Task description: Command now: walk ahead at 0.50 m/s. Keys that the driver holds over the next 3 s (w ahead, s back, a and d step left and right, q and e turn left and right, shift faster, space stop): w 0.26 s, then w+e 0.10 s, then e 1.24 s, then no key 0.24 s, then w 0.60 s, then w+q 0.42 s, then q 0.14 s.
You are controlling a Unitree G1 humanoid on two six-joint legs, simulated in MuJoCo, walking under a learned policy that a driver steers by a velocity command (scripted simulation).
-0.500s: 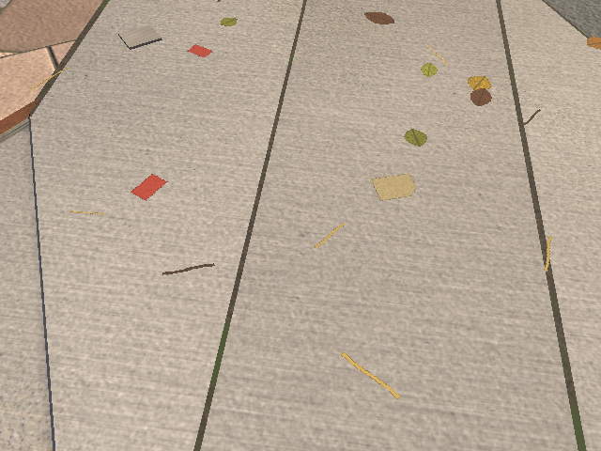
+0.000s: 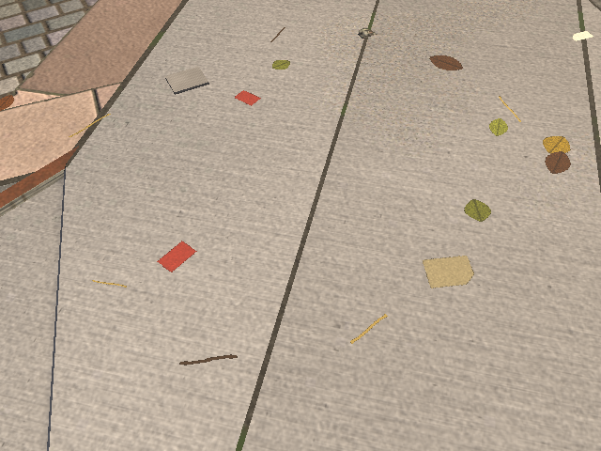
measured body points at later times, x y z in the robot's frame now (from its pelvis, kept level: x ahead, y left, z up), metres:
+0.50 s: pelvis +0.28 +0.06 +0.00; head +0.31 +0.07 +0.45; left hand +0.42 +0.33 -0.12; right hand +0.33 -0.21 -0.12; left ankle +0.27 +0.15 -0.75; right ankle +0.36 -0.11 -0.68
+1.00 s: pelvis +0.41 +0.02 -0.01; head +0.45 -0.01 +0.43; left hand +0.64 +0.25 -0.10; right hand +0.48 -0.29 -0.13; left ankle +0.51 +0.18 -0.70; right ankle +0.47 -0.07 -0.75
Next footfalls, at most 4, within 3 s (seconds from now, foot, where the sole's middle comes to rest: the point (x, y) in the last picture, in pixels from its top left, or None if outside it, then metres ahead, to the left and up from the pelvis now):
0.22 left None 0.31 0.15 -0.79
0.70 right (378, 448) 0.51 -0.08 -0.79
1.18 left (280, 421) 0.56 0.14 -0.79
1.60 right None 0.39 -0.08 -0.79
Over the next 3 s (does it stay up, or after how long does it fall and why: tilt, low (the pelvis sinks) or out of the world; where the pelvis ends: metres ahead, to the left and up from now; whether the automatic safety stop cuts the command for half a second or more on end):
stays up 0.75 -0.35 -0.04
